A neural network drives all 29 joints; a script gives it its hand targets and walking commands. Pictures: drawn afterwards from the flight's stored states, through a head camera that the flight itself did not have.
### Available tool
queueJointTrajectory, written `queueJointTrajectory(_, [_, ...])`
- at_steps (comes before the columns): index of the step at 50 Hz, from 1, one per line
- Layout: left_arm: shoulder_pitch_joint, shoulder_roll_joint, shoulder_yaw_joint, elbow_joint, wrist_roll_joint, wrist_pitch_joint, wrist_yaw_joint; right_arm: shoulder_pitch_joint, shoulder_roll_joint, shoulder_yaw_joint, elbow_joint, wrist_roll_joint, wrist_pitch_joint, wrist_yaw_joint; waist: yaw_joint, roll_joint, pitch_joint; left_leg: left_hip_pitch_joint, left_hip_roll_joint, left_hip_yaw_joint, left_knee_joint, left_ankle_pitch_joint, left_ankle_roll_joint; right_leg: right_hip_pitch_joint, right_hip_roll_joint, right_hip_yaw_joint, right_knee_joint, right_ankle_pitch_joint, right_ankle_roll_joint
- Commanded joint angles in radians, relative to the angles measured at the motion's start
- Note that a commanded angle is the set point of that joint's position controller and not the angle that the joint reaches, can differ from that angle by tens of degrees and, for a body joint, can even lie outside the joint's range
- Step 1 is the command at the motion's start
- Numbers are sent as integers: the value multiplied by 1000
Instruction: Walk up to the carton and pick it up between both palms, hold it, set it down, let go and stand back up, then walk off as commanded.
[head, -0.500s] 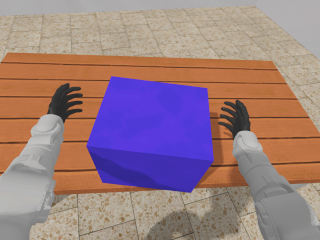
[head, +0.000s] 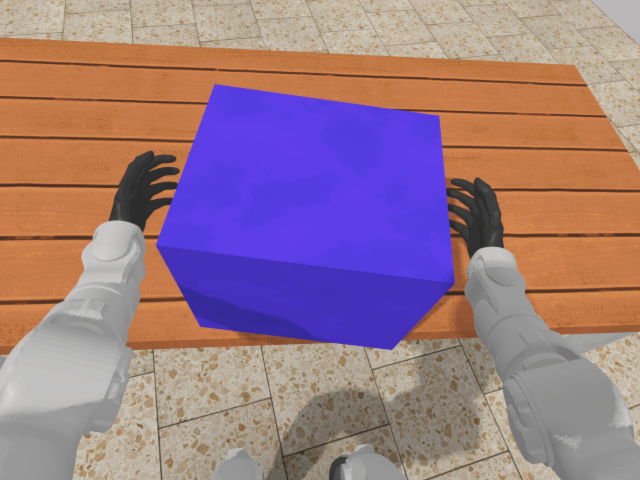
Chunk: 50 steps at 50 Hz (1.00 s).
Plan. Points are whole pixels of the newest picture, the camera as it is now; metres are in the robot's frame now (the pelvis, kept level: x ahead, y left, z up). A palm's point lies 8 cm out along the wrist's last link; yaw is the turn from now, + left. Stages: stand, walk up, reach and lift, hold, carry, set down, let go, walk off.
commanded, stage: reach and lift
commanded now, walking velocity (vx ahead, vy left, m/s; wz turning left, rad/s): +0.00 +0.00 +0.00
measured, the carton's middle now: (311, 228) +0.45 -0.01 -0.01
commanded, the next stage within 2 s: none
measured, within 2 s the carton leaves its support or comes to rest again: neither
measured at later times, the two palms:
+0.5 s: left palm (148, 209) +0.45 +0.20 +0.03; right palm (464, 238) +0.41 -0.21 +0.02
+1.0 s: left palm (158, 217) +0.45 +0.19 +0.02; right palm (453, 243) +0.41 -0.19 +0.02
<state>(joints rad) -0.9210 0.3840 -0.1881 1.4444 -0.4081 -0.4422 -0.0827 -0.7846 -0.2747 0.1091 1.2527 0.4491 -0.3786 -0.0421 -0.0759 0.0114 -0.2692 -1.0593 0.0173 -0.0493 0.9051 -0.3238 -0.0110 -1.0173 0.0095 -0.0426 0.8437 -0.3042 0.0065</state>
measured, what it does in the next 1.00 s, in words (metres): stands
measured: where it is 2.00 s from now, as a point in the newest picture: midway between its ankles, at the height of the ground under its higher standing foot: outside the picture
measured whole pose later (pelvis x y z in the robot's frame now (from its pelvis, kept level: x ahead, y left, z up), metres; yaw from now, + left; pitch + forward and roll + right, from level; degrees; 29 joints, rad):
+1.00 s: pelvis +0.00 +0.01 +0.00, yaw -2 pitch +27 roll -3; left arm -0.92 0.27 -0.06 1.47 -0.25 -0.50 -0.02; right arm -0.84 -0.16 -0.03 1.34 0.29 -0.44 -0.12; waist -0.05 0.03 -0.27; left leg -1.06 0.03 -0.02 0.93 -0.35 0.01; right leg -1.02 0.02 -0.01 0.85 -0.30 0.03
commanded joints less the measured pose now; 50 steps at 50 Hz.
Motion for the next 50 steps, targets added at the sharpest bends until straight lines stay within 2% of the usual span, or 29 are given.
queueJointTrajectory(1, [-419, 184, 40, -128, 43, -42, 14, -369, -162, -18, -109, 6, -55, -11, 10, 116, -736, 569, -24, 51, -28, 390, -46, 298, 11, -29, -91, 276, 17])
queueJointTrajectory(3, [-433, 181, 16, -145, 28, -44, 17, -387, -190, -31, -114, 12, -51, -8, -1, 117, -703, 550, -28, 37, -38, 338, -50, 262, 14, -33, -89, 215, 11])
queueJointTrajectory(4, [-431, 208, 51, -132, 30, -44, 20, -374, -182, -29, -115, 15, -49, -19, 15, 95, -743, 515, -31, 51, -24, 338, -40, 295, 8, -5, -83, 238, 10])
queueJointTrajectory(5, [-450, 184, 40, -165, 35, -51, 21, -380, -179, -50, -124, -2, -59, -24, -19, 93, -754, 508, -31, 52, -21, 342, -44, 319, 13, -19, -79, 278, 17])
queueJointTrajectory(6, [-413, 183, 60, -91, 42, -41, 17, -384, -168, -24, -112, -7, -55, -27, 6, 63, -683, 502, -27, 54, -17, 351, -40, 321, 18, -22, -75, 272, 22])
queueJointTrajectory(7, [-422, 186, 57, -91, 28, -45, 5, -402, -141, -9, -133, -3, -48, -29, -2, 65, -690, 482, -33, 50, -24, 322, -32, 327, 6, -12, -77, 258, 24])
queueJointTrajectory(11, [-441, 127, -4, -151, 37, -48, 27, -379, -164, -42, -70, -6, -43, -20, -18, 159, -670, 574, -13, 18, -45, 263, -58, 171, 17, -47, -99, 117, -9])
queueJointTrajectory(12, [-437, 133, 3, -145, 20, -43, 25, -390, -166, -37, -90, -6, -34, -23, -13, 124, -654, 588, -10, 23, -48, 278, -59, 214, 21, -46, -96, 125, -9])
queueJointTrajectory(14, [-469, 144, 17, -170, 21, -51, 38, -419, -168, -52, -112, -10, -37, -19, 6, 142, -711, 593, -6, 23, -30, 327, -64, 163, 23, -51, -87, 137, -9])
queueJointTrajectory(15, [-446, 137, 21, -142, 40, -43, 41, -398, -160, -54, -66, -23, -43, -21, -16, 146, -710, 600, -9, 29, -14, 335, -65, 147, 23, -45, -96, 159, -5])
queueJointTrajectory(17, [-387, 135, 36, -163, 14, -61, 33, -355, -120, -11, -127, -22, -40, -25, -2, 70, -731, 562, -23, 40, -6, 394, -41, 251, 17, -26, -69, 243, 8])
queueJointTrajectory(19, [-386, 78, 6, -69, 29, -45, 16, -377, -80, 11, -39, -28, -39, -25, -20, 62, -646, 525, -25, 44, -6, 375, -36, 260, 16, -30, -77, 259, 8])
queueJointTrajectory(22, [-393, 73, 45, -112, 70, -55, 20, -409, -73, -22, -109, -24, -63, -28, 23, 85, -663, 556, -20, 48, -15, 411, -53, 258, 24, -30, -82, 245, 13])
queueJointTrajectory(24, [-416, 77, 72, -81, 88, -48, 21, -424, -64, -45, -81, -60, -61, -43, 14, 58, -615, 526, -17, 43, -10, 384, -45, 239, 23, -35, -78, 222, 16])
queueJointTrajectory(27, [-437, 67, 102, -144, 130, -51, 34, -423, -58, -96, -59, -92, -82, -60, -12, 95, -668, 565, -17, 30, -3, 420, -64, 219, 29, -37, -87, 241, 8])
queueJointTrajectory(28, [-391, 65, 137, -136, 138, -61, 33, -371, 0, -38, -76, -83, -86, -60, 35, 55, -685, 549, -19, 46, -3, 450, -51, 293, 25, -23, -82, 294, 16])
queueJointTrajectory(30, [-420, 50, 132, -97, 138, -55, 37, -452, -22, -87, -73, -106, -93, -58, 15, 76, -668, 533, -20, 49, 5, 446, -60, 257, 27, -34, -68, 286, 14])
queueJointTrajectory(31, [-404, 44, 135, -167, 157, -66, 50, -417, -33, -97, -65, -112, -107, -59, 12, 107, -735, 564, -22, 45, -8, 449, -69, 262, 26, -27, -83, 302, 9])
queueJointTrajectory(33, [-425, 23, 145, -178, 171, -62, 51, -407, -3, -115, -12, -133, -110, -68, 8, 91, -698, 589, -7, 46, 0, 458, -68, 234, 27, -34, -103, 287, 11])
queueJointTrajectory(34, [-383, 22, 162, -144, 176, -64, 54, -412, 6, -78, -54, -108, -114, -63, 48, 95, -693, 580, -12, 54, -1, 478, -64, 267, 26, -14, -93, 294, 3])
queueJointTrajectory(35, [-373, 5, 128, -123, 155, -60, 49, -406, -12, -97, -52, -127, -116, -67, 5, 69, -687, 622, -8, 43, -6, 467, -66, 235, 33, -35, -99, 283, 7])
queueJointTrajectory(37, [-392, 16, 168, -143, 186, -70, 54, -399, 27, -84, -54, -131, -116, -64, 40, 77, -690, 548, -19, 61, -17, 425, -56, 294, 21, -13, -109, 271, 7])
queueJointTrajectory(38, [-388, -10, 143, -111, 173, -65, 57, -447, 16, -98, -46, -136, -111, -62, 22, 87, -665, 594, -8, 52, -11, 432, -64, 238, 27, -30, -93, 240, 5])
queueJointTrajectory(40, [-429, 17, 172, -158, 170, -90, 67, -431, 25, -96, -105, -149, -121, -59, 44, 70, -732, 565, -11, 57, -16, 451, -56, 263, 27, -29, -98, 266, 5])
queueJointTrajectory(42, [-469, -29, 94, -156, 141, -94, 68, -485, 17, -132, -50, -157, -117, -53, -4, 127, -745, 608, -10, 49, -19, 462, -73, 198, 29, -47, -91, 249, -2])
queueJointTrajectory(46, [-429, -25, 116, -139, 131, -100, 66, -428, 48, -117, -119, -170, -100, -46, 10, 58, -742, 616, -2, 50, -21, 415, -57, 231, 33, -50, -106, 213, -4])
queueJointTrajectory(47, [-405, -34, 148, -101, 170, -95, 65, -393, 60, -109, -37, -173, -95, -56, 16, 62, -666, 594, -9, 60, -20, 421, -49, 235, 30, -40, -110, 214, -4])
queueJointTrajectory(49, [-436, -13, 144, -112, 165, -109, 70, -424, 51, -132, -73, -179, -101, -52, 3, 73, -691, 571, -15, 50, -20, 381, -43, 222, 21, -30, -100, 198, 0])
queueJointTrajectory(50, [-441, -28, 132, -98, 157, -104, 73, -465, 56, -134, -109, -187, -99, -55, 20, 53, -702, 556, -8, 64, -37, 350, -46, 229, 23, -41, -120, 168, 1])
